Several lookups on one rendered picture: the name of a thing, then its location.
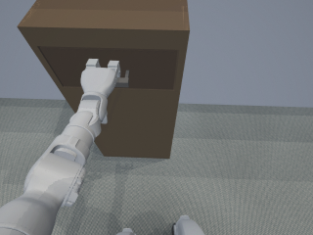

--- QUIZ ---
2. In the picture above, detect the drawer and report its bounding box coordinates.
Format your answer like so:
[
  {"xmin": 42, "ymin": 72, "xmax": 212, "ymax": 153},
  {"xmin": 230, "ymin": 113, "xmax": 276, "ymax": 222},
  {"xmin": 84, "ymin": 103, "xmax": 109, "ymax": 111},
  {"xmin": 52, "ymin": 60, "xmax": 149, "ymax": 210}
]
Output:
[{"xmin": 40, "ymin": 46, "xmax": 178, "ymax": 90}]

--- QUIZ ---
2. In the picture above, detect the robot left upper arm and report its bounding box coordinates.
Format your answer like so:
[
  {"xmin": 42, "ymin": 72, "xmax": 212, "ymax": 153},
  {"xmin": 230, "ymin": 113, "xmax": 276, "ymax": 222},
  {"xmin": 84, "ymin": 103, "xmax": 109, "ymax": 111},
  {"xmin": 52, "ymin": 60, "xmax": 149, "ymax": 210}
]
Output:
[{"xmin": 0, "ymin": 153, "xmax": 87, "ymax": 235}]

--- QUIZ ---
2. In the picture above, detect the left robot forearm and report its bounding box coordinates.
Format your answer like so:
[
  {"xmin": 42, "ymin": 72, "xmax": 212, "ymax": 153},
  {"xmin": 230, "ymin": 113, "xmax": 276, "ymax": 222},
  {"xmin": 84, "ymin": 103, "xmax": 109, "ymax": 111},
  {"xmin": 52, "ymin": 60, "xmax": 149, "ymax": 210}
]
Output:
[{"xmin": 23, "ymin": 91, "xmax": 108, "ymax": 192}]

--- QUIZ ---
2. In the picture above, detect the robot left shin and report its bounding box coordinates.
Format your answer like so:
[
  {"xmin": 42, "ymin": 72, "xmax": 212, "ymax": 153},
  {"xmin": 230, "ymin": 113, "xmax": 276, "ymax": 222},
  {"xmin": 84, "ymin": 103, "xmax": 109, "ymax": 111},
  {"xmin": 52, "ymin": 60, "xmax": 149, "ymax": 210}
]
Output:
[{"xmin": 122, "ymin": 228, "xmax": 133, "ymax": 233}]

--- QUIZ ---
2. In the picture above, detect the right robot thigh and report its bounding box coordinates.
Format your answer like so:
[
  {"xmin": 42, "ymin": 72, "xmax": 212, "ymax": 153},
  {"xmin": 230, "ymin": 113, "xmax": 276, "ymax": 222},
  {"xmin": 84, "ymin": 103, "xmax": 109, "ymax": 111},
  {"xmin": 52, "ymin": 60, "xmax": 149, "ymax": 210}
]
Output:
[{"xmin": 173, "ymin": 219, "xmax": 205, "ymax": 235}]

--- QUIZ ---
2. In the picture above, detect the handle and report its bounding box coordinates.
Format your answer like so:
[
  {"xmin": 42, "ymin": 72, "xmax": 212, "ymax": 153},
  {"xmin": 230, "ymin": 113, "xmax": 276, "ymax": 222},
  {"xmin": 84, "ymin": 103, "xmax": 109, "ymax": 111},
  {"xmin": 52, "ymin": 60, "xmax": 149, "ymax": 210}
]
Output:
[{"xmin": 115, "ymin": 70, "xmax": 130, "ymax": 88}]

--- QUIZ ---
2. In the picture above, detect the left robot hand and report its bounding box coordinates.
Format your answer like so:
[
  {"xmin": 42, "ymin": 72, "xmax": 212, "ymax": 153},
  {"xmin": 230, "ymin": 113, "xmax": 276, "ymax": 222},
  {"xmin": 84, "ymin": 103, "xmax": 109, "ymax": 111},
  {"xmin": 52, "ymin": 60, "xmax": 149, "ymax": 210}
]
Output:
[{"xmin": 80, "ymin": 59, "xmax": 121, "ymax": 124}]

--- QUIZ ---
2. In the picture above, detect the cabinet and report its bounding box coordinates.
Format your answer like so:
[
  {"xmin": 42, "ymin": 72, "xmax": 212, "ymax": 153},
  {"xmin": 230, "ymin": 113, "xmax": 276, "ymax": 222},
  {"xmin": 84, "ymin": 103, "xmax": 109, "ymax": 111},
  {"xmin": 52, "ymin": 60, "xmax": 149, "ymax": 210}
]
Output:
[{"xmin": 17, "ymin": 0, "xmax": 190, "ymax": 159}]

